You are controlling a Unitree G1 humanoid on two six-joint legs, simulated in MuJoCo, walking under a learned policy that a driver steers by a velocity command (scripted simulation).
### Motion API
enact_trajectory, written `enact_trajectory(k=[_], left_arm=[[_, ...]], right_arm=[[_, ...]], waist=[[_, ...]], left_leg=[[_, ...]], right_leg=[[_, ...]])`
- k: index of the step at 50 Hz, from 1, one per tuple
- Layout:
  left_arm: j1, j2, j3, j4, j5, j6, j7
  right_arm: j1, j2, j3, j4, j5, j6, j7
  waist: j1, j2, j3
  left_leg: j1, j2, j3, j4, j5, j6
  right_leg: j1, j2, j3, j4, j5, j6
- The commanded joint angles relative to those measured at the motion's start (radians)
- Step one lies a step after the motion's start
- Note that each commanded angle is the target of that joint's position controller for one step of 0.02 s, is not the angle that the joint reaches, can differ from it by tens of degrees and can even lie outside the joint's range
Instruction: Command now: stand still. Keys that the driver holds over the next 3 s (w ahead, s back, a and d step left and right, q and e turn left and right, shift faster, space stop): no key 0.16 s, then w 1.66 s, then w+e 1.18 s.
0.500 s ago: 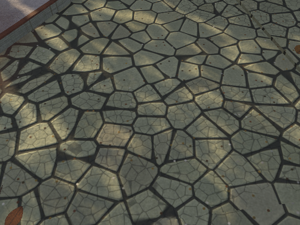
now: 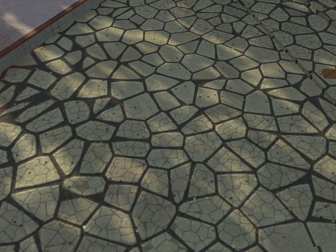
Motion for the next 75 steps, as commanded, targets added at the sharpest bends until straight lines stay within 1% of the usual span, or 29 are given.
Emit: enact_trajectory(k=[1, 8, 12, 15, 18, 21, 22, 23, 24, 25, 29, 35, 39, 42, 44, 45, 46, 47, 49, 51, 55, 64, 69, 70, 71, 72, 73, 74, 75], left_arm=[[0.018, 0.093, 0.019, -0.012, -0.001, -0.011, 0.008], [0.042, 0.074, 0.015, 0.043, -0.006, -0.004, 0.017], [0.047, 0.045, 0.009, 0.069, -0.011, 0.012, 0.025], [-0.008, 0.023, -0.002, 0.033, -0.022, 0.001, 0.022], [-0.073, 0.027, -0.01, -0.008, -0.033, -0.046, -0.009], [0.122, 0.03, 0.001, 0.084, -0.025, -0.055, -0.027], [0.227, 0.07, 0.018, 0.128, -0.018, -0.052, -0.023], [0.34, 0.138, 0.039, 0.16, -0.011, -0.053, -0.017], [0.374, 0.153, 0.038, 0.157, -0.002, -0.059, -0.019], [0.335, 0.087, 0.013, 0.146, 0.011, -0.069, -0.022], [0.265, 0.05, -0.012, 0.113, 0.0, -0.081, -0.029], [0.291, 0.084, -0.022, 0.088, 0.008, -0.057, 0.006], [0.347, 0.103, -0.009, 0.116, -0.008, -0.065, 0.003], [0.318, 0.116, 0.003, 0.108, -0.007, -0.063, 0.002], [0.267, 0.12, 0.002, 0.082, 0.007, -0.048, -0.007], [0.243, 0.084, -0.014, 0.048, 0.017, -0.047, -0.013], [0.454, -0.08, -0.062, 0.079, 0.024, -0.056, -0.03], [0.444, -0.006, -0.049, 0.089, -0.026, -0.071, -0.032], [0.21, 0.097, -0.022, 0.007, -0.045, -0.086, -0.018], [0.22, 0.077, -0.012, 0.007, -0.013, -0.064, -0.009], [0.126, 0.046, -0.012, -0.046, -0.006, -0.042, -0.003], [-0.182, 0.063, -0.025, -0.146, -0.017, -0.056, -0.039], [-0.109, 0.123, -0.012, -0.147, -0.02, -0.06, -0.052], [0.038, 0.169, 0.012, -0.099, -0.017, -0.063, -0.05], [0.22, 0.246, 0.034, -0.055, -0.005, -0.063, -0.047], [0.248, 0.309, 0.036, -0.049, -0.006, -0.05, -0.049], [0.307, 0.264, 0.032, -0.03, -0.015, -0.046, -0.057], [0.231, 0.208, 0.016, -0.055, -0.01, -0.053, -0.058], [0.119, 0.17, 0.001, -0.09, 0.004, -0.058, -0.06]], right_arm=[[0.024, -0.11, -0.022, -0.005, 0.001, -0.014, -0.004], [0.075, -0.091, -0.009, 0.072, 0.003, -0.014, -0.008], [0.09, -0.106, -0.011, 0.096, 0.014, -0.003, -0.016], [0.153, -0.184, -0.036, 0.1, 0.034, -0.015, -0.011], [0.169, -0.158, -0.038, 0.106, 0.028, -0.042, -0.008], [0.032, -0.156, -0.041, 0.068, 0.044, -0.024, -0.011], [-0.01, -0.111, -0.031, 0.049, 0.046, -0.02, -0.018], [-0.054, -0.057, -0.017, 0.017, 0.042, -0.03, -0.021], [-0.09, -0.071, -0.019, -0.016, 0.033, -0.046, -0.024], [-0.073, -0.083, -0.024, -0.012, 0.041, -0.056, -0.019], [-0.071, -0.08, -0.029, -0.004, 0.04, -0.076, 0.003], [-0.283, -0.018, -0.002, -0.076, 0.027, -0.07, 0.03], [-0.368, -0.041, 0.006, -0.132, 0.034, -0.068, 0.048], [-0.276, -0.106, -0.015, -0.12, 0.029, -0.08, 0.048], [0.008, -0.163, -0.046, -0.028, 0.024, -0.08, 0.034], [0.185, -0.222, -0.056, 0.014, -0.003, -0.074, 0.024], [0.195, -0.243, -0.046, 0.013, -0.002, -0.066, 0.036], [0.19, -0.192, -0.044, 0.022, 0.016, -0.059, 0.044], [-0.024, -0.132, -0.024, -0.027, 0.023, -0.063, 0.046], [-0.086, -0.105, -0.01, -0.036, 0.001, -0.072, 0.053], [-0.044, -0.142, -0.012, -0.008, 0.002, -0.072, 0.031], [0.116, -0.189, -0.028, 0.062, 0.033, -0.053, -0.002], [0.121, -0.212, -0.037, 0.072, 0.029, -0.025, -0.002], [0.128, -0.181, -0.026, 0.068, 0.02, -0.02, 0.003], [0.147, -0.122, -0.003, 0.045, -0.004, -0.022, 0.007], [0.265, -0.032, 0.02, 0.052, -0.015, -0.047, 0.015], [0.233, -0.093, 0.012, 0.043, 0.025, -0.072, 0.014], [0.114, -0.164, -0.004, 0.016, 0.052, -0.085, 0.011], [0.05, -0.18, -0.01, 0.003, 0.05, -0.082, 0.004]], waist=[[0.003, 0.012, -0.015], [0.003, 0.011, -0.001], [-0.002, 0.051, 0.032], [-0.044, 0.119, 0.137], [-0.056, 0.13, 0.136], [0.05, 0.107, 0.034], [0.097, 0.027, 0.014], [0.135, -0.165, 0.006], [0.148, -0.233, 0.042], [0.101, -0.13, 0.074], [0.046, -0.094, 0.12], [0.06, -0.083, 0.145], [0.06, -0.094, 0.154], [-0.014, -0.087, 0.064], [-0.157, -0.07, -0.1], [-0.208, 0.021, -0.225], [-0.091, 0.25, -0.378], [-0.122, 0.161, -0.386], [-0.075, 0.004, -0.112], [-0.006, -0.011, -0.059], [0.01, 0.044, 0.015], [-0.077, 0.04, 0.041], [-0.008, 0.023, 0.019], [0.049, -0.012, -0.066], [0.097, -0.134, -0.22], [0.031, -0.346, -0.274], [0.075, -0.285, -0.299], [0.074, -0.166, -0.164], [0.049, -0.106, -0.08]], left_leg=[[0.016, 0.096, -0.053, -0.032, 0.429, 0.026], [-0.011, 0.076, -0.027, -0.023, 0.396, 0.014], [-0.089, 0.076, -0.061, -0.068, -0.098, 0.058], [-0.098, 0.238, -0.325, -0.169, -0.482, 0.186], [0.02, 0.33, -0.418, -0.158, -0.279, 0.23], [-0.204, 0.214, -0.229, -0.089, -0.192, 0.149], [-0.292, 0.121, -0.109, 0.008, -0.211, 0.092], [-0.419, 0.019, 0.041, 0.305, -0.165, 0.023], [-0.565, 0.009, 0.027, 0.544, -0.367, 0.006], [-0.592, 0.06, -0.035, 0.664, -0.356, 0.031], [-0.656, 0.136, -0.007, 0.648, -0.193, 0.043], [-0.513, 0.076, 0.084, 0.218, 0.085, 0.01], [-0.38, 0.046, 0.072, 0.079, 0.232, 0.04], [-0.257, 0.015, 0.059, 0.071, 0.209, 0.083], [0.043, -0.007, 0.079, 0.065, 0.228, 0.125], [0.333, 0.183, -0.118, 0.113, 0.304, 0.196], [0.633, 0.402, -0.459, 0.16, 0.398, 0.364], [0.568, 0.407, -0.568, 0.032, 0.097, 0.393], [0.214, 0.335, -0.401, -0.111, 0.014, 0.305], [-0.021, 0.306, -0.319, -0.173, 0.069, 0.294], [-0.172, 0.264, -0.202, -0.279, -0.01, 0.28], [-0.053, 0.225, -0.073, -0.205, -0.041, 0.187], [0.027, 0.259, -0.088, 0.006, 0.015, 0.135], [-0.012, 0.196, -0.045, 0.191, 0.103, 0.112], [-0.174, 0.121, 0.023, 0.505, -0.098, 0.077], [-0.521, -0.02, 0.063, 0.815, -0.545, 0.007], [-0.665, 0.002, -0.034, 0.914, -0.548, 0.011], [-0.729, 0.062, -0.036, 0.932, -0.457, 0.031], [-0.694, 0.111, -0.014, 0.871, -0.337, 0.035]], right_leg=[[-0.022, 0.007, -0.021, -0.042, 0.124, -0.004], [-0.014, 0.013, -0.033, -0.03, 0.141, -0.012], [-0.046, 0.058, -0.098, 0.061, -0.153, -0.021], [-0.236, 0.044, -0.077, 0.188, -0.359, -0.054], [-0.371, -0.012, -0.003, 0.184, -0.409, -0.099], [0.066, 0.039, -0.062, -0.055, -0.167, -0.11], [0.18, 0.029, -0.029, -0.066, -0.219, -0.111], [0.291, -0.124, 0.211, -0.181, -0.336, -0.177], [0.32, -0.276, 0.449, -0.263, -0.239, -0.261], [0.269, -0.276, 0.45, -0.286, -0.251, -0.267], [0.244, -0.202, 0.258, -0.295, -0.012, -0.226], [0.089, -0.113, 0.085, -0.337, 0.171, -0.204], [0.067, -0.133, 0.06, -0.364, 0.196, -0.19], [0.178, -0.144, 0.032, -0.23, 0.453, -0.156], [0.15, -0.093, -0.016, 0.114, 0.634, -0.113], [-0.078, -0.033, -0.03, 0.447, 0.317, -0.088], [-0.375, 0.112, 0.054, 0.799, -0.594, -0.05], [-0.478, 0.095, 0.126, 0.916, -0.583, -0.063], [-0.52, -0.014, 0.066, 0.861, -0.397, -0.07], [-0.404, -0.073, 0.073, 0.789, -0.331, -0.056], [-0.396, -0.111, 0.044, 0.534, -0.258, -0.04], [-0.347, -0.047, 0.023, 0.055, 0.138, -0.037], [-0.216, -0.027, 0.002, -0.018, -0.042, -0.087], [-0.025, -0.009, -0.018, -0.02, -0.057, -0.114], [0.247, -0.165, 0.144, 0.025, -0.004, -0.167], [0.512, -0.315, 0.453, 0.019, 0.099, -0.275], [0.515, -0.357, 0.638, -0.117, -0.159, -0.331], [0.408, -0.317, 0.554, -0.148, -0.209, -0.293], [0.263, -0.264, 0.421, -0.175, -0.119, -0.258]])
